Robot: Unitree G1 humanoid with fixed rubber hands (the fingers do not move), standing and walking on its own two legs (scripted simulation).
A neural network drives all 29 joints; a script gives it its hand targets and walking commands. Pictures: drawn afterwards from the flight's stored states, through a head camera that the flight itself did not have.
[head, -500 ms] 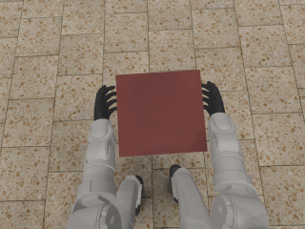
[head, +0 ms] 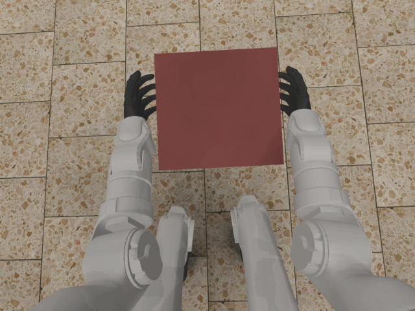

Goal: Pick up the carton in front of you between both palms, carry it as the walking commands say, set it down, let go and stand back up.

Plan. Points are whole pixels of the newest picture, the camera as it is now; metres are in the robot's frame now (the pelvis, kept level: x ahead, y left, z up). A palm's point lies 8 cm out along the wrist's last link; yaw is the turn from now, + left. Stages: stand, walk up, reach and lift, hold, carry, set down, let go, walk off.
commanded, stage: set down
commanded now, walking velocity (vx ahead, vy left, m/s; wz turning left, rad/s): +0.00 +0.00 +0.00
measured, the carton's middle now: (216, 121) +0.46 -0.04 -0.17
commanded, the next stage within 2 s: none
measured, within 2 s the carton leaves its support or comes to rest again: rests again in 1.24 s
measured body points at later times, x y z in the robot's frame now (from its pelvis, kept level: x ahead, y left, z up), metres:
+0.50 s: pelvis -0.02 +0.01 -0.11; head +0.30 -0.04 +0.20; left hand +0.49 +0.09 -0.25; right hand +0.48 -0.21 -0.26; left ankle +0.07 +0.13 -0.52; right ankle +0.10 -0.11 -0.52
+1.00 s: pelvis -0.03 +0.01 -0.17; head +0.32 -0.02 +0.12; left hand +0.50 +0.09 -0.33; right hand +0.49 -0.21 -0.33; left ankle +0.06 +0.13 -0.52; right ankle +0.10 -0.11 -0.52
